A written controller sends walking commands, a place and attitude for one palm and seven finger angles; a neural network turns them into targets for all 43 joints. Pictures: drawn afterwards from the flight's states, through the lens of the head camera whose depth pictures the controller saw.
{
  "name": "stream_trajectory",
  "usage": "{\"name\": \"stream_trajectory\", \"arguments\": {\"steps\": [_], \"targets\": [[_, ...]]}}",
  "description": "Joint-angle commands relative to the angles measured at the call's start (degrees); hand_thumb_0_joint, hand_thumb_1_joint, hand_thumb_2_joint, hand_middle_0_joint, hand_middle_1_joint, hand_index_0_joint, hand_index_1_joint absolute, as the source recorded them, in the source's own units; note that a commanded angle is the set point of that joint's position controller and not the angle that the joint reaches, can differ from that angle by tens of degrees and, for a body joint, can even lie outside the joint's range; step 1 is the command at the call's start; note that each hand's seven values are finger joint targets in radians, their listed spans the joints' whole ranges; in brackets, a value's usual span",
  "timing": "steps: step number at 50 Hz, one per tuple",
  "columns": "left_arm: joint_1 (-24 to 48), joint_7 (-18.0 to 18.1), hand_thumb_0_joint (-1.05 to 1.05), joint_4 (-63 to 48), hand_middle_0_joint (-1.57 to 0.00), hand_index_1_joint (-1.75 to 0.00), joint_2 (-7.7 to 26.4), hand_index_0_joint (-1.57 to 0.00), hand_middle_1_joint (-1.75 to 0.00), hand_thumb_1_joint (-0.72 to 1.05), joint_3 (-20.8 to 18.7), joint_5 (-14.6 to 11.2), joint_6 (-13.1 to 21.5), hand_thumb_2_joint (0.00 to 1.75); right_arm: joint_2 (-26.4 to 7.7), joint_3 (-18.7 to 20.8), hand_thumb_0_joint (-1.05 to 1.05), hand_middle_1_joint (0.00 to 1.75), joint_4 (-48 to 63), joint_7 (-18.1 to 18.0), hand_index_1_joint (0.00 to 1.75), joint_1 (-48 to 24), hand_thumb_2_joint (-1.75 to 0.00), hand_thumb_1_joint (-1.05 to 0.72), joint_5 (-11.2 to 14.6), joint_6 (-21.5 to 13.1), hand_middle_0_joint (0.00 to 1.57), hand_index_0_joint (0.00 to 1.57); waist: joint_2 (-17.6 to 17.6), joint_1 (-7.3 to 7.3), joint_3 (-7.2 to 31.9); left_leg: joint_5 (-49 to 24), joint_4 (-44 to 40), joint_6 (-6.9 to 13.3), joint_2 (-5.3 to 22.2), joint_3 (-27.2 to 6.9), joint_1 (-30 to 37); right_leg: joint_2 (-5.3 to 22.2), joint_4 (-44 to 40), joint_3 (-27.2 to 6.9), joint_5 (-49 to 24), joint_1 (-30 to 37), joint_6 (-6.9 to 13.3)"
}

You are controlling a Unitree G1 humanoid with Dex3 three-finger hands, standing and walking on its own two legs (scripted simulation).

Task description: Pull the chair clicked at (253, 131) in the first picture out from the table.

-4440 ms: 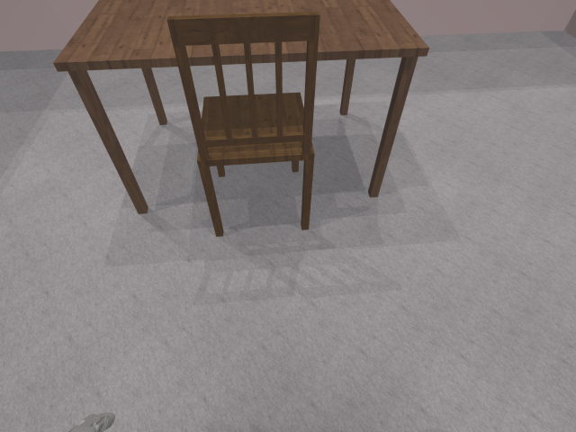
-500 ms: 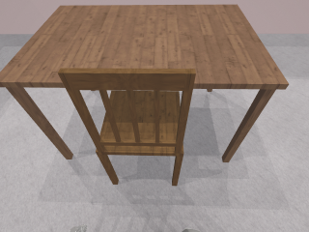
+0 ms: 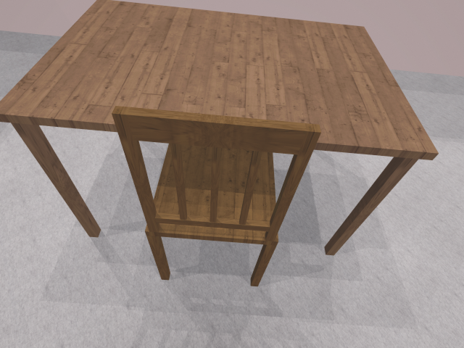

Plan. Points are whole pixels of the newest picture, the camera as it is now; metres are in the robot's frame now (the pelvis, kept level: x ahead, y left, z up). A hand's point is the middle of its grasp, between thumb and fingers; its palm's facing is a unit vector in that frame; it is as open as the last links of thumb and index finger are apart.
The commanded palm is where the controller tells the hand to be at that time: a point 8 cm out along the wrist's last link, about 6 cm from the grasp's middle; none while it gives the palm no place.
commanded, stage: come to a stop and stand still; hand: left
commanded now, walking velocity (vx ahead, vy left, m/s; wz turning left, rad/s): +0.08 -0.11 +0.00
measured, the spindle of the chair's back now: (214, 188) +0.48 +0.07 -0.09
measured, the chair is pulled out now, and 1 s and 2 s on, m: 0.00 0.00 0.00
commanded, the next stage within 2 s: look again from close up in 0.92 s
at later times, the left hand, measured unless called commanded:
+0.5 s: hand out of the picture -0.06 +0.11 -0.17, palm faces +0.09 -0.99 -0.15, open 7.4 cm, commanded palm none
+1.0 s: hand out of the picture +0.00 +0.14 -0.18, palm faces +0.05 -0.98 -0.20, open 7.4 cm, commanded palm none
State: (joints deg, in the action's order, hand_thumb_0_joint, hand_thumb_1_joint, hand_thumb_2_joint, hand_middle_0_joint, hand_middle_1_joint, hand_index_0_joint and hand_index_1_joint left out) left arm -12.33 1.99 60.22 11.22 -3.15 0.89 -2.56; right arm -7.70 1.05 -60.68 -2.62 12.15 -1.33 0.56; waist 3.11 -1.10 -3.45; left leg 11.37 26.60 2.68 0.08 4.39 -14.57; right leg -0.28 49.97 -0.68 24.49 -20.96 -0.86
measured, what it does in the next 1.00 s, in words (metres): steps on the spot: right foot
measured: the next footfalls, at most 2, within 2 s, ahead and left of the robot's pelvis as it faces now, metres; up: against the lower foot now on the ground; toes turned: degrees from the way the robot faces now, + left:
right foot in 0.20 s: -0.04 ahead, -0.13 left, +0.00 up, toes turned -1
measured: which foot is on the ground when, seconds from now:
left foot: down 0.00-1.00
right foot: up 0.00-0.18, down 0.20-1.00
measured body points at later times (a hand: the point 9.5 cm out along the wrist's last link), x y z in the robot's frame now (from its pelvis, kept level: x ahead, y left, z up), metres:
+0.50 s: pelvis -0.01 -0.04 +0.00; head +0.00 -0.04 +0.45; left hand -0.06 +0.16 -0.16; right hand -0.04 -0.25 -0.16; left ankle +0.03 +0.09 -0.74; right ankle -0.08 -0.13 -0.74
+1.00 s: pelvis +0.01 -0.03 +0.00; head +0.02 -0.04 +0.45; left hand +0.00 +0.19 -0.16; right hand +0.04 -0.26 -0.16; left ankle +0.03 +0.09 -0.74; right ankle -0.08 -0.13 -0.74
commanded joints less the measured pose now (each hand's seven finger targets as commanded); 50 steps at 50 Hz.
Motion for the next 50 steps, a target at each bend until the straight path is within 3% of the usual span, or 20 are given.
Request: {"name": "stream_trajectory", "arguments": {"steps": [1, 3, 6, 8, 9, 10, 11, 12, 13, 14, 17, 20, 23, 27, 32, 43, 47, 50], "targets": [[-5.41, -0.11, 0.00, 0.13, -0.20, -0.30, 2.36, -0.20, -0.30, 0.90, 0.27, 0.26, 0.24, 0.90, -8.69, 1.51, 0.00, 0.30, 1.97, -0.40, 0.30, 2.01, -0.90, -0.90, 0.35, -0.77, 0.20, 0.20, -11.34, 1.19, 4.93, -8.39, -12.70, 6.35, 14.57, -13.95, 6.28, 1.74, -2.75, -0.24, 1.80, 0.66, -1.01], [-4.69, -0.32, 0.00, 0.33, -0.20, -0.30, 1.76, -0.20, -0.30, 0.90, 0.87, 0.25, 0.41, 0.90, -9.11, 1.88, 0.00, 0.30, 0.82, -0.12, 0.30, 3.61, -0.90, -0.90, 0.27, -0.50, 0.20, 0.20, -10.96, 2.57, 3.73, -1.52, -13.86, 6.67, 15.23, -15.98, 6.28, 2.00, -8.42, 0.74, 3.26, 2.51, -0.42], [-7.55, -0.33, 0.00, 1.93, -0.20, -0.30, 0.67, -0.20, -0.30, 0.90, 1.42, 0.17, 0.67, 0.90, -10.16, 2.35, 0.00, 0.30, -0.22, 0.25, 0.30, 5.11, -0.90, -0.90, 0.08, -0.26, 0.20, 0.20, -10.28, 2.24, 4.27, 4.94, -14.29, 5.09, 13.76, -16.46, 6.30, 1.33, -18.33, 1.75, 0.06, 6.77, 0.45], [-10.69, -0.16, 0.00, 3.74, -0.20, -0.30, 0.91, -0.20, -0.30, 0.90, 1.68, 0.15, 1.46, 0.90, -8.70, 2.05, 0.00, 0.30, -0.79, 0.44, 0.30, 4.43, -0.90, -0.90, 0.62, -0.28, 0.20, 0.20, -9.39, 0.94, 3.04, 8.88, -12.47, 2.48, 10.63, -13.87, 2.41, 1.49, -30.56, 2.27, -8.05, 13.53, 0.89], [-11.57, 0.05, 0.00, 4.53, -0.20, -0.30, 1.76, -0.20, -0.30, 0.90, 1.78, 0.17, 1.93, 0.90, -7.29, 1.72, 0.00, 0.30, -0.88, 0.62, 0.30, 4.51, -0.90, -0.90, 0.80, -0.22, 0.20, 0.20, -7.00, 1.09, 1.30, 10.05, -11.20, 0.00, 7.84, -11.29, 0.03, 3.22, -33.12, 0.02, -9.22, 15.11, 1.77], [-11.88, 0.15, 0.00, 4.84, -0.20, -0.30, 2.48, -0.20, -0.30, 0.90, 2.04, 0.10, 2.39, 0.90, -5.83, 1.34, 0.00, 0.30, -0.88, 0.77, 0.30, 3.95, -0.90, -0.90, 0.99, -0.22, 0.20, 0.20, -5.21, 1.26, 0.40, 9.52, -9.20, -1.72, 5.43, -8.96, 0.84, 5.89, -34.87, -3.43, -6.29, 12.45, 2.93], [-11.63, 0.04, 0.00, 4.88, -0.20, -0.30, 3.35, -0.20, -0.30, 0.90, 2.08, 0.04, 2.66, 0.90, -4.97, 0.93, 0.00, 0.30, -0.98, 1.07, 0.30, 4.30, -0.90, -0.90, 0.99, -0.42, 0.20, 0.20, -5.94, 1.61, 1.05, 7.21, -7.53, -2.57, 3.71, -7.12, 3.78, 7.71, -35.65, -4.59, -4.26, 9.53, 3.73], [-10.18, -0.06, 0.00, 5.34, -0.20, -0.30, 3.39, -0.20, -0.30, 0.90, 2.19, -0.06, 3.53, 0.90, -4.18, 0.58, 0.00, 0.30, -1.25, 1.03, 0.30, 3.50, -0.90, -0.90, 0.77, -0.30, 0.20, 0.20, 3.93, 2.00, -0.73, 2.69, -4.07, -2.86, 2.91, -5.54, 4.94, 7.93, -38.16, -6.78, -4.31, 5.93, 4.03], [-8.95, -0.09, 0.00, 5.09, -0.20, -0.30, 3.34, -0.20, -0.30, 0.90, 2.31, -0.15, 3.80, 0.90, -3.96, 0.39, 0.00, 0.30, -1.28, 1.13, 0.30, 3.82, -0.90, -0.90, 0.81, -0.14, 0.20, 0.20, 8.00, 2.30, -3.97, 2.22, -2.86, -2.66, 2.91, -4.80, 4.51, 9.42, -40.90, -7.30, -2.52, 3.14, 4.44], [-8.66, -0.01, 0.00, 4.88, -0.20, -0.30, 2.96, -0.20, -0.30, 0.90, 2.46, -0.24, 3.97, 0.90, -4.27, 0.21, 0.00, 0.30, -1.84, 1.27, 0.30, 4.24, -0.90, -0.90, 0.62, -0.13, 0.20, 0.20, 7.43, 2.38, -5.60, 0.67, -2.28, -2.83, 2.85, -4.79, 4.63, 10.02, -41.68, -8.17, -2.32, 1.46, 4.86], [-9.56, 0.16, 0.00, 4.88, -0.20, -0.30, 2.59, -0.20, -0.30, 0.90, 2.38, -0.52, 4.23, 0.90, -4.60, -0.21, 0.00, 0.30, -3.31, 1.25, 0.30, 6.78, -0.90, -0.90, 0.54, -0.44, 0.20, 0.20, 1.17, 2.34, -4.78, -3.05, -2.45, -2.84, 3.38, -5.19, 5.58, 9.13, -39.37, -6.65, -5.89, 3.16, 4.81], [-10.89, 0.40, 0.00, 5.08, -0.20, -0.30, 2.58, -0.20, -0.30, 0.90, 1.87, -0.61, 4.01, 0.90, -4.27, -0.36, 0.00, 0.30, -3.58, 1.06, 0.30, 7.34, -0.90, -0.90, 0.55, -0.35, 0.20, 0.20, -1.26, 1.58, -5.23, -4.81, -1.81, -2.87, 3.48, -5.09, 3.87, 9.61, -37.98, -6.13, -9.66, 5.16, 5.02], [-11.36, 0.71, 0.00, 5.20, -0.20, -0.30, 2.26, -0.20, -0.30, 0.90, 1.48, -0.56, 3.67, 0.90, -4.27, -0.36, 0.00, 0.30, -3.64, 0.76, 0.30, 7.98, -0.90, -0.90, 0.80, -0.17, 0.20, 0.20, -0.80, 1.03, -5.29, -7.24, -2.44, -2.62, 4.02, -5.52, 3.17, 8.93, -35.19, -4.36, -14.41, 6.93, 4.55], [-12.42, 1.28, 0.00, 5.10, -0.20, -0.30, 1.70, -0.20, -0.30, 0.90, 1.15, -0.54, 3.31, 0.90, -4.59, -0.16, 0.00, 0.30, -3.16, 0.29, 0.30, 8.26, -0.90, -0.90, 0.92, -0.36, 0.20, 0.20, -2.35, 0.41, -0.79, -13.36, -2.19, -1.99, 4.95, -6.25, 4.54, 8.36, -30.00, -2.84, -23.58, 10.81, 3.84], [-12.34, 1.45, 0.00, 5.01, -0.20, -0.30, 0.56, -0.20, -0.30, 0.90, 1.40, -0.37, 3.21, 0.90, -4.56, 0.06, 0.00, 0.30, -3.05, 0.06, 0.30, 7.97, -0.90, -0.90, 0.94, -0.75, 0.20, 0.20, -1.95, 0.43, 1.44, -16.39, -1.87, -1.06, 5.75, -6.71, 7.01, 7.13, -29.02, -1.89, -23.09, 11.00, 2.95], [-9.88, 1.07, 0.00, 4.67, -0.20, -0.30, 1.58, -0.20, -0.30, 0.90, 1.98, -0.18, 3.17, 0.90, -5.31, -0.42, 0.00, 0.30, -2.93, 0.14, 0.30, 4.70, -0.90, -0.90, 0.97, -0.74, 0.20, 0.20, -1.98, 0.66, -0.84, -15.01, -3.93, -1.28, 5.91, -6.60, 7.67, 6.56, -31.40, -1.66, -22.50, 10.89, 2.12], [-9.29, 0.93, 0.00, 4.73, -0.20, -0.30, 2.09, -0.20, -0.30, 0.90, 2.06, -0.27, 3.26, 0.90, -6.20, -0.59, 0.00, 0.30, -2.77, 0.20, 0.30, 3.81, -0.90, -0.90, 0.80, -0.85, 0.20, 0.20, -2.60, 0.81, 0.93, -15.52, -4.46, -1.54, 5.94, -6.71, 9.29, 6.67, -31.72, -1.83, -22.46, 11.51, 1.99], [-8.75, 0.81, 0.00, 4.74, -0.20, -0.30, 2.43, -0.20, -0.30, 0.90, 2.16, -0.21, 3.21, 0.90, -6.46, -0.73, 0.00, 0.30, -2.72, 0.26, 0.30, 3.29, -0.90, -0.90, 0.79, -0.80, 0.20, 0.20, -3.07, 0.83, -0.06, -14.43, -5.24, -1.69, 5.83, -6.87, 8.79, 6.58, -32.48, -1.98, -21.15, 11.47, 1.96]]}}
